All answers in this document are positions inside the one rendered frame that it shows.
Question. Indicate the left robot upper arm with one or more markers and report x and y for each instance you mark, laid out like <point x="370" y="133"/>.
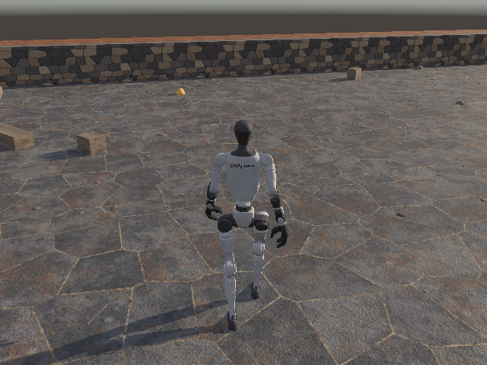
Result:
<point x="218" y="162"/>

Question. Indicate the robot left forearm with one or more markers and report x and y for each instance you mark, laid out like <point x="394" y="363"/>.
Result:
<point x="211" y="198"/>

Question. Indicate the robot left thigh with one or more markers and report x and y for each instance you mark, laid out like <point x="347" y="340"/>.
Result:
<point x="226" y="236"/>

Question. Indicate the left robot hand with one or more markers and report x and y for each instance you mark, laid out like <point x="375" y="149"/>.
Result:
<point x="214" y="209"/>

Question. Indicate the right robot hand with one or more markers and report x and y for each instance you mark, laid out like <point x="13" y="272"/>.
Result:
<point x="283" y="238"/>

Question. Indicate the robot right forearm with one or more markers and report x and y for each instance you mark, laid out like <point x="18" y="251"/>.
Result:
<point x="278" y="209"/>

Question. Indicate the right robot upper arm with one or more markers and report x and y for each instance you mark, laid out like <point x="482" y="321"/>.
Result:
<point x="267" y="161"/>

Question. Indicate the robot left shin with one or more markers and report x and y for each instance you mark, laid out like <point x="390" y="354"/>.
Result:
<point x="230" y="292"/>

